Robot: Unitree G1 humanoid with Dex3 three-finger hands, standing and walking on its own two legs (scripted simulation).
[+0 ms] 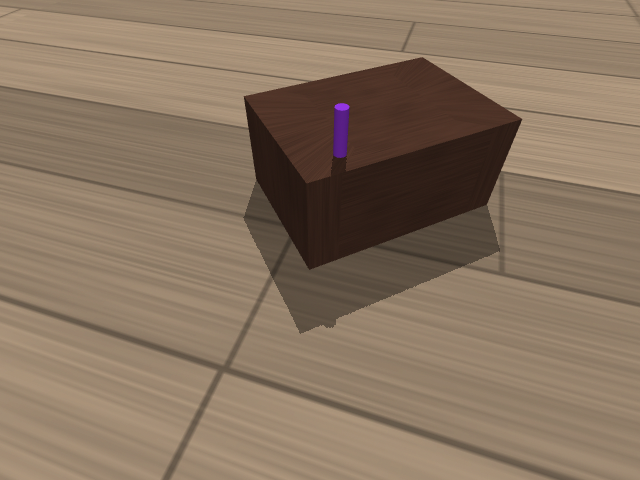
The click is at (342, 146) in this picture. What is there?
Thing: slim round
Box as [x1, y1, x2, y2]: [333, 103, 349, 157]
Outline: 339,103 336,104 334,107 333,154 337,157 342,157 346,154 349,107 347,104
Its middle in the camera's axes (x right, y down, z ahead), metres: +0.09 -0.38 +1.33
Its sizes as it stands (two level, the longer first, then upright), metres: 0.049 0.049 0.180
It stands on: a support 0.45 m high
